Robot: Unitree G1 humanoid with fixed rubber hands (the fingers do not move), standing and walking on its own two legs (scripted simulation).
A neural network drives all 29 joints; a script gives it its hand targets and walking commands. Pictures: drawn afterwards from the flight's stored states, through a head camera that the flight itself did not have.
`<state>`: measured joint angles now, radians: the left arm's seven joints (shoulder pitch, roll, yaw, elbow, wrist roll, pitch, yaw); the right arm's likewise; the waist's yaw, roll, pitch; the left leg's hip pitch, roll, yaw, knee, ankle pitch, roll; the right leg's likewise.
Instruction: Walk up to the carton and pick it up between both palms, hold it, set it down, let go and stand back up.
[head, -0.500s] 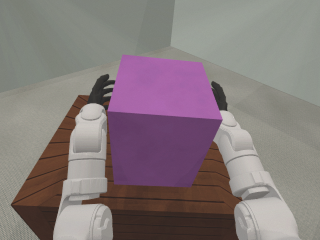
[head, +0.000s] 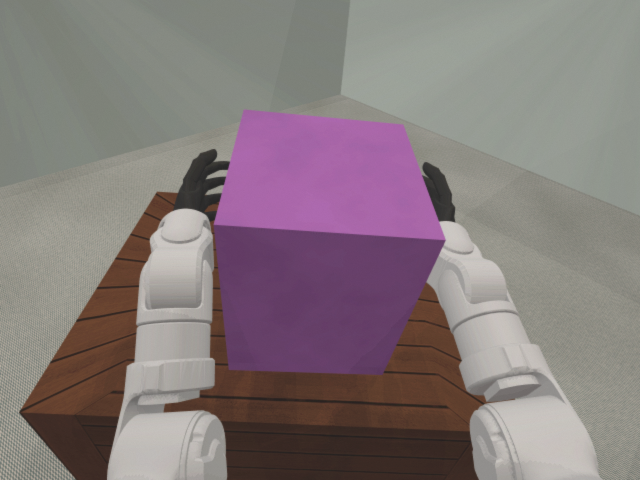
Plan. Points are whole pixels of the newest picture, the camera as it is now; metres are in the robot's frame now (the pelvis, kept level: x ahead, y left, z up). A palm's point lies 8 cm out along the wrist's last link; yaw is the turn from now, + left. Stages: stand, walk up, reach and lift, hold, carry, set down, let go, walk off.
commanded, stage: hold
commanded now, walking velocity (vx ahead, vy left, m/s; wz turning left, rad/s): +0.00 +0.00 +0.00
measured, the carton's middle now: (315, 247) +0.36 +0.01 +0.15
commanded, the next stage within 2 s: set down in 1.64 s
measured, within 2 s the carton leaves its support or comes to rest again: neither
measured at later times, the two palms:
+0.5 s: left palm (193, 213) +0.35 +0.15 +0.21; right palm (436, 227) +0.36 -0.14 +0.19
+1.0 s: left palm (192, 212) +0.35 +0.15 +0.21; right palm (435, 225) +0.36 -0.14 +0.19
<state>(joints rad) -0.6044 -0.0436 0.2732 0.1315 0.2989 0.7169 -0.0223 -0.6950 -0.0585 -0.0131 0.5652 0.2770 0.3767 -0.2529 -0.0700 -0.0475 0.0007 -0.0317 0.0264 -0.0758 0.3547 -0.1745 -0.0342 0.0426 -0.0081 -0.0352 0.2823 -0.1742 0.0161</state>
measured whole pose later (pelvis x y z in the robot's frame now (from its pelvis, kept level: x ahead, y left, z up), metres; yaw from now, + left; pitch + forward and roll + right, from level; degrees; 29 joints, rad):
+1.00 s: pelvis +0.00 +0.00 +0.00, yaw +0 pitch -8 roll -1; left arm -0.62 -0.04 0.27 0.15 0.30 0.71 -0.02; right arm -0.70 -0.06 -0.03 0.57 0.27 0.37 -0.25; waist -0.07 -0.04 0.00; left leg -0.04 0.03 -0.08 0.35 -0.17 -0.03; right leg 0.04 -0.01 -0.04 0.28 -0.17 0.02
